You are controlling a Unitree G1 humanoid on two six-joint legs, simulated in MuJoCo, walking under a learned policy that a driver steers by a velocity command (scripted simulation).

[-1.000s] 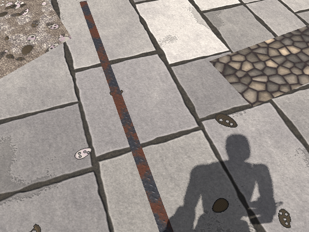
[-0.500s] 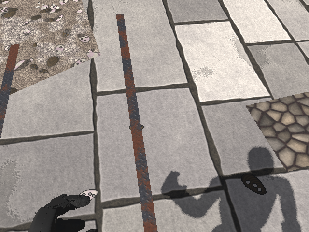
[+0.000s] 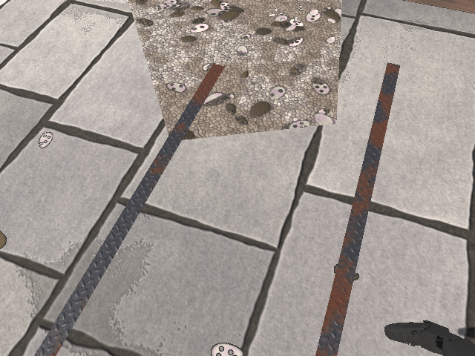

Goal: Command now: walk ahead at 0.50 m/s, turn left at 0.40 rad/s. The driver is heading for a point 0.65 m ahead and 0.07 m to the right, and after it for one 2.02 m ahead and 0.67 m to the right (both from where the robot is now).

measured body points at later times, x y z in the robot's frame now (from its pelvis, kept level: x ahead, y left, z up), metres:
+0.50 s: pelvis +0.26 +0.03 +0.01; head +0.29 +0.04 +0.46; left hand +0.42 +0.27 -0.11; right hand +0.23 -0.23 -0.13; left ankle +0.14 +0.08 -0.73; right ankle +0.44 -0.09 -0.69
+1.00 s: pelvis +0.53 +0.02 +0.01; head +0.56 +0.01 +0.46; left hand +0.48 +0.26 -0.12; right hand +0.71 -0.21 -0.10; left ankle +0.69 +0.17 -0.68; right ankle +0.47 -0.06 -0.73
